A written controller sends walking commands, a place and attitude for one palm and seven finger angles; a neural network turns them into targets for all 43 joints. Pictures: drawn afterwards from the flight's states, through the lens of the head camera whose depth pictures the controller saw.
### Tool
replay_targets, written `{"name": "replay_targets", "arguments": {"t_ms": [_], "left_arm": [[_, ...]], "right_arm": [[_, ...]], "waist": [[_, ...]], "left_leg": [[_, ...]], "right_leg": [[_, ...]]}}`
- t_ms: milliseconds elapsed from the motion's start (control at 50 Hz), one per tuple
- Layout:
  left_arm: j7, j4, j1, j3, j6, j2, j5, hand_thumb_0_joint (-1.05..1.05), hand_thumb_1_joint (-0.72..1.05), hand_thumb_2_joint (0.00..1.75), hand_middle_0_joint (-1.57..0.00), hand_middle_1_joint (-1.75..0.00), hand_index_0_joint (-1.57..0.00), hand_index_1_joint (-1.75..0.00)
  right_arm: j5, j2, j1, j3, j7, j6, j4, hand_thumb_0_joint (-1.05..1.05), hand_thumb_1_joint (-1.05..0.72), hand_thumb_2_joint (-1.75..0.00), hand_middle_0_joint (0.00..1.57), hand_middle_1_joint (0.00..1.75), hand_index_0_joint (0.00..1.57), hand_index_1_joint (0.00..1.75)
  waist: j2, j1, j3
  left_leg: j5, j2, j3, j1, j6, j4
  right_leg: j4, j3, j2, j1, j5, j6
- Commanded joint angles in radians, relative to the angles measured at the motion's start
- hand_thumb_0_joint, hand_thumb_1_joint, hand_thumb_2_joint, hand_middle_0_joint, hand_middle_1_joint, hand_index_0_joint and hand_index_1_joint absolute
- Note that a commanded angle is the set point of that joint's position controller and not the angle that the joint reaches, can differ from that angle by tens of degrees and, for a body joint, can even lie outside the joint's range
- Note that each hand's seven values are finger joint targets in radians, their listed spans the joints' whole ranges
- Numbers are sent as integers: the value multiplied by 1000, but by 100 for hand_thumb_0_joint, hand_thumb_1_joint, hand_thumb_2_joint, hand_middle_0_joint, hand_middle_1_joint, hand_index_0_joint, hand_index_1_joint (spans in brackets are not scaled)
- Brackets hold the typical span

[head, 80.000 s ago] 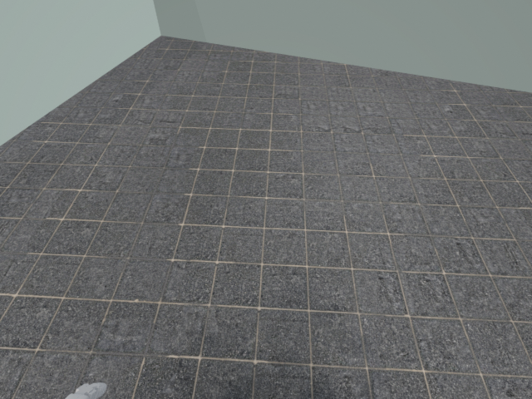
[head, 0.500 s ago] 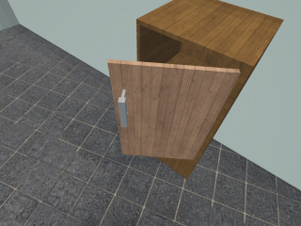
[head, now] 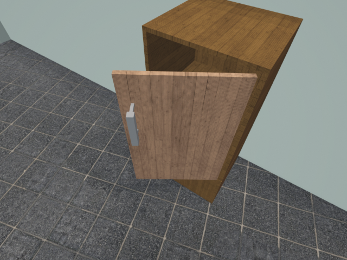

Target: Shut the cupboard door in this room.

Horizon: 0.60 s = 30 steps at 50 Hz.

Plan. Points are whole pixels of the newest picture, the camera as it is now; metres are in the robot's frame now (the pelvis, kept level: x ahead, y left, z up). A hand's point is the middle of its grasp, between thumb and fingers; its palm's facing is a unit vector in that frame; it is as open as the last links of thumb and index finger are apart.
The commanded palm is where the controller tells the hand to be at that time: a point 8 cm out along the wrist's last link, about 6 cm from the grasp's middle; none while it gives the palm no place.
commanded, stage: look again from close up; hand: left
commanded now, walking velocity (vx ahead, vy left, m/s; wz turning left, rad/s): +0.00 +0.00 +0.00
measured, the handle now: (133, 124) +0.50 +0.15 -0.03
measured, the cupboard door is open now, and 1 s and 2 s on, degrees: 34 34 34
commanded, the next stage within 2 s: raise the hand and make a fist in 0.44 s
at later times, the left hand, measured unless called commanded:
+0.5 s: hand out of the picture +0.02 +0.17 -0.17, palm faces -0.01 -0.98 -0.21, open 7.4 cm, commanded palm none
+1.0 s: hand out of the picture +0.13 +0.16 -0.08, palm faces +0.10 -0.99 +0.01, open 6.0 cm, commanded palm +0.12 +0.22 -0.06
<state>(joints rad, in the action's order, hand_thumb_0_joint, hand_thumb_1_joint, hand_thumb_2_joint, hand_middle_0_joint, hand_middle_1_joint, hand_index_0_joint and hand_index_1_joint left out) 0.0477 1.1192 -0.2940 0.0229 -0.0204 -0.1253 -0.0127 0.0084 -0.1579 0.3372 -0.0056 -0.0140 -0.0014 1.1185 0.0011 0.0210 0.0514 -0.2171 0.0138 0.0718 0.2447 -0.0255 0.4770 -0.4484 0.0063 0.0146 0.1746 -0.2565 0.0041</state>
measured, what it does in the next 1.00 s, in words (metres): lowers itself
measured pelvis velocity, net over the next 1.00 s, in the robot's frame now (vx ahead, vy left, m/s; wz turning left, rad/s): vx -0.03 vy -0.03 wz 0.06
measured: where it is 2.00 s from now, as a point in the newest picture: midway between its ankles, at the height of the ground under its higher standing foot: outside the picture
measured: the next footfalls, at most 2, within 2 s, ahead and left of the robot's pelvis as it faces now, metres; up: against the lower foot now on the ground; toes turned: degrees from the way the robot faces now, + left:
none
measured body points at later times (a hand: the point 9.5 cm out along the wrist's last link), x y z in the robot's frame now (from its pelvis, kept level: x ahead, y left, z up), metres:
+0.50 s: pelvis +0.01 -0.01 +0.00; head +0.02 -0.02 +0.45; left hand +0.02 +0.22 -0.16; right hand +0.02 -0.24 -0.16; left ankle +0.02 +0.10 -0.74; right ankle -0.01 -0.12 -0.74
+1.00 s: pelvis -0.03 -0.03 -0.11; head +0.01 -0.02 +0.33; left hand +0.12 +0.22 -0.08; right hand +0.23 -0.25 -0.14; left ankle +0.02 +0.10 -0.74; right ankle -0.01 -0.12 -0.74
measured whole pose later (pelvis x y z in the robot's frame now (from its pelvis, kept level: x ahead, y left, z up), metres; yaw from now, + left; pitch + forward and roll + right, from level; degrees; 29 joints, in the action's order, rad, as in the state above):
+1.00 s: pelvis -0.03 -0.03 -0.11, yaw +3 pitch +13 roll -1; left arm -0.30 0.05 -0.51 -0.11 -0.49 -0.19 0.28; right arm -0.03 -0.26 0.13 -0.07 -0.03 -0.24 0.48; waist -0.01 -0.06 -0.16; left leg -0.51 0.03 -0.02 0.99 0.01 1.27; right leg -1.28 -0.09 0.01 0.90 -0.61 0.05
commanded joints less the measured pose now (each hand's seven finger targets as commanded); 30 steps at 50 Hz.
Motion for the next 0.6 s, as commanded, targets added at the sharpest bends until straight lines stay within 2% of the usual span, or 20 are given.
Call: {"name": "replay_targets", "arguments": {"t_ms": [0, 40, 60, 100, 160, 180, 260, 400, 500, 520, 540, 560, 580], "left_arm": [[1, -56, -61, -22, -19, -122, -3, 0, 90, 90, -20, -30, -20, -30], [-1, -54, -59, -17, -13, -102, -2, 0, 90, 90, -20, -30, -20, -30], [-2, -58, -60, -16, -10, -97, -2, 0, 90, 90, -20, -30, -20, -30], [-2, -61, -65, -16, -12, -100, -2, 0, 90, 90, -20, -30, -20, -30], [-3, -67, -63, -16, -10, -105, -1, 0, 90, 90, -20, -30, -20, -30], [-3, -69, -65, -15, -12, -108, -2, 0, 90, 90, -20, -30, -20, -30], [-3, -74, -60, -19, -9, -119, -1, 0, 90, 90, -20, -30, -20, -30], [-5, -74, -57, -25, -13, -137, -1, 0, 90, 90, -20, -30, -20, -30], [-7, -64, -51, -26, -12, -146, -1, 0, 90, 90, -20, -30, -20, -30], [29, -34, -127, -32, -22, -152, -11, 0, 90, 90, -20, -30, -20, -30], [26, -1707, 755, -409, -310, -706, 137, 0, 90, 90, -20, -30, -20, -30], [28, -1371, 59, -57, -225, -221, 142, 0, 90, 90, -22, -32, -22, -32], [40, -1281, -183, 10, -78, -21, 195, 0, 90, 90, -24, -34, -24, -34]], "right_arm": [[7, -76, 33, -3, -5, -31, -100, 0, -90, -90, 20, 30, 20, 30], [6, -88, 43, -4, -6, -30, -106, 0, -90, -90, 20, 30, 20, 30], [6, -92, 43, -4, -6, -29, -107, 0, -90, -90, 20, 30, 20, 30], [7, -84, 39, -1, -6, -33, -102, 0, -90, -90, 20, 30, 20, 30], [6, -90, 32, -4, -4, -30, -97, 0, -90, -90, 20, 30, 20, 30], [5, -87, 25, -3, -4, -32, -95, 0, -90, -90, 20, 30, 20, 30], [5, -97, 14, -3, -3, -30, -79, 0, -90, -90, 20, 30, 20, 30], [4, -106, -15, -4, -7, -36, -67, 0, -90, -90, 20, 30, 20, 30], [3, -109, -36, -5, -11, -36, -57, 0, -90, -90, 20, 30, 20, 30], [-8, -132, -122, -11, -5, -33, -120, 0, -90, -90, 20, 30, 20, 30], [-16, -342, -26, -56, -102, -228, -409, 0, -90, -90, 20, 30, 20, 30], [-45, -198, -112, -12, -108, -294, -409, 0, -90, -90, 20, 30, 20, 30], [-46, -180, -143, -14, -90, -331, -415, 0, -90, -90, 20, 30, 20, 30]], "waist": [[87, -5, -35], [-9, -5, 10], [-19, -8, 33], [-10, -13, 34], [-54, -13, 51], [-32, -15, 58], [-61, -14, 57], [-36, -18, -4], [0, -19, -5], [-100, -52, 27], [32, 123, -401], [359, -9, -559], [384, -30, -437]], "left_leg": [[-23, 91, -137, 13, -13, -64], [-59, 92, -146, 38, -19, -83], [-82, 92, -147, 47, -21, -96], [-40, 86, -141, 40, -21, -100], [-72, 82, -133, 25, -19, -111], [-49, 80, -126, 20, -20, -111], [-44, 80, -115, -3, -16, -117], [73, 84, -92, -63, -14, -94], [106, 87, -83, -78, -9, -88], [137, 114, -65, -3, 19, 100], [287, 42, -76, -330, -26, 61], [455, 25, -45, -360, -19, 43], [514, 46, -73, -261, 33, 35]], "right_leg": [[21, 72, -88, 71, -40, 59], [17, 71, -80, 92, -64, 55], [19, 72, -78, 105, -77, 53], [17, 80, -82, 100, -35, 53], [32, 92, -83, 125, -59, 48], [34, 94, -87, 126, -36, 48], [46, 102, -90, 133, -41, 43], [47, 106, -100, 86, 82, 38], [55, 107, -105, 72, 138, 38], [85, 151, -157, 71, 410, 11], [-99, 23, -52, 59, 422, 8], [-149, -34, -3, 101, 231, 25], [-165, -93, -9, 120, 103, 20]]}}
